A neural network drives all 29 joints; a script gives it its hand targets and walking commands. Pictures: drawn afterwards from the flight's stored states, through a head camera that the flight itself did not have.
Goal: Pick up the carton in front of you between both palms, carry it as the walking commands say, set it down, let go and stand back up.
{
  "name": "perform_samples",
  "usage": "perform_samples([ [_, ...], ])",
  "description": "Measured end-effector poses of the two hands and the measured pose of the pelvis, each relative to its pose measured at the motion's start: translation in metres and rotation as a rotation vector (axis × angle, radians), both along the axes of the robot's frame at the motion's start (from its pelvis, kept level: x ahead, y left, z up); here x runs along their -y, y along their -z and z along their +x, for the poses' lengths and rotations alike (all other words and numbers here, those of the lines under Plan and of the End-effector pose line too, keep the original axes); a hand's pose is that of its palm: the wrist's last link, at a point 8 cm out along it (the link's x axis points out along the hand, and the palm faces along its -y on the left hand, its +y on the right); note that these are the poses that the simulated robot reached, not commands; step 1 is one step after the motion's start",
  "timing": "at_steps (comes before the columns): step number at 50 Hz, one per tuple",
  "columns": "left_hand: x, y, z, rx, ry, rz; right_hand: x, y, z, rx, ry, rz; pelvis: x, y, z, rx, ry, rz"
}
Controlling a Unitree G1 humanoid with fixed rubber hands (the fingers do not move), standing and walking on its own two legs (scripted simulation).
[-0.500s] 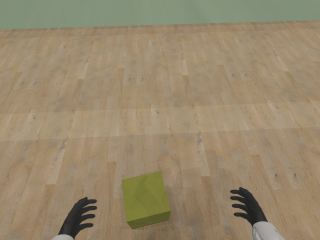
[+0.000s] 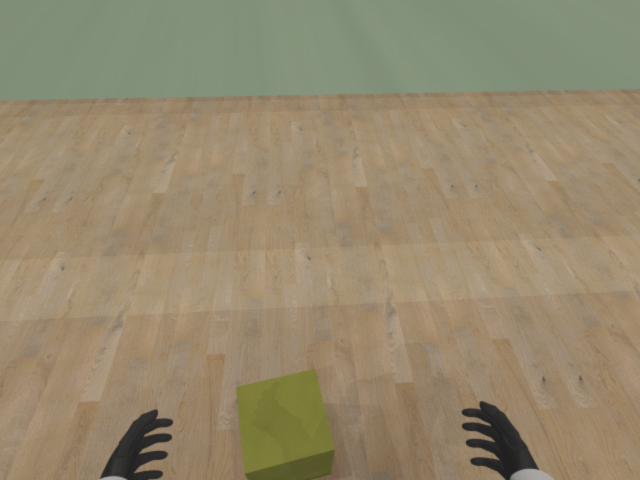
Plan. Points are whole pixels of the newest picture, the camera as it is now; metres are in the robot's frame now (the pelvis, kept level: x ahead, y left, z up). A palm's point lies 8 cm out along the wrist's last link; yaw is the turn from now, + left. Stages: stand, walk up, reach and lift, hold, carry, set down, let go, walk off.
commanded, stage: stand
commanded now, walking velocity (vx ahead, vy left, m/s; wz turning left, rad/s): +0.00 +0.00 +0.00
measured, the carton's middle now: (285, 432) +0.38 +0.09 -0.65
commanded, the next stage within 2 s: none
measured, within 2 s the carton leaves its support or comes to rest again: neither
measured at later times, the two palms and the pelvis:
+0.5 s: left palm out of the picture +0.16 +0.31 -0.10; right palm out of the picture +0.13 -0.27 -0.07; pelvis +0.02 +0.03 +0.00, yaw -3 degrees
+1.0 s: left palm out of the picture +0.11 +0.32 -0.11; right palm out of the picture +0.09 -0.28 -0.08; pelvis +0.01 +0.03 +0.01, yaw -3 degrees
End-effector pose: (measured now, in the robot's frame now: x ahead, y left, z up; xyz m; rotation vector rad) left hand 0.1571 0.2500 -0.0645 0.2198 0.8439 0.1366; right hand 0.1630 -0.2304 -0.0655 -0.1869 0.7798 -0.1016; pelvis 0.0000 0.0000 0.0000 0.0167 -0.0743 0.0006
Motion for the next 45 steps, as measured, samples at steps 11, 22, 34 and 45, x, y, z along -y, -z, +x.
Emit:
perform_samples([
  [11, -0.040, 0.031, -0.007, -0.050, 0.028, 0.066, 0.043, 0.002, -0.024, -0.131, 0.053, -0.206, -0.015, 0.002, 0.011, -0.068, 0.031, -0.017],
  [22, -0.057, 0.039, 0.002, -0.110, 0.051, 0.088, 0.040, 0.006, -0.027, -0.180, 0.093, -0.219, -0.027, -0.001, 0.024, -0.072, 0.048, -0.016],
  [34, -0.068, 0.039, -0.007, -0.152, 0.053, 0.113, 0.038, 0.014, -0.042, -0.229, 0.116, -0.203, -0.032, -0.003, 0.021, -0.060, 0.055, -0.014],
  [45, -0.071, 0.043, -0.034, -0.208, 0.043, 0.114, 0.045, 0.014, -0.061, -0.266, 0.127, -0.210, -0.032, -0.006, 0.011, -0.047, 0.056, -0.016],
])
